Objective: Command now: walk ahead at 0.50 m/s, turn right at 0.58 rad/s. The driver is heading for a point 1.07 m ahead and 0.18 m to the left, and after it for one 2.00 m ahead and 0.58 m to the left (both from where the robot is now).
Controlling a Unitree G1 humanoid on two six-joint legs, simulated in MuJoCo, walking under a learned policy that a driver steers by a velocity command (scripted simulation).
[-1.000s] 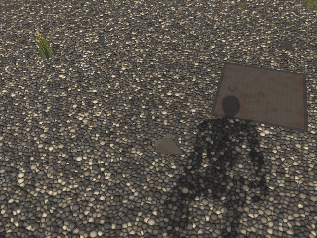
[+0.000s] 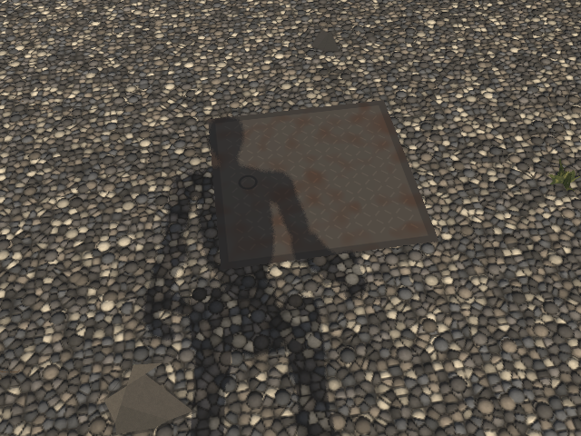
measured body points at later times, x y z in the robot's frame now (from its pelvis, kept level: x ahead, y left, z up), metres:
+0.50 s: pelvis +0.25 +0.05 +0.02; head +0.27 +0.06 +0.47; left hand +0.47 +0.26 -0.08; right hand +0.21 -0.22 -0.10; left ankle +0.20 +0.16 -0.73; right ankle +0.37 -0.13 -0.69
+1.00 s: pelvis +0.49 +0.00 +0.01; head +0.52 +0.01 +0.46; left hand +0.46 +0.29 -0.12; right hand +0.72 -0.21 -0.08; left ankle +0.63 +0.18 -0.68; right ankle +0.41 -0.11 -0.73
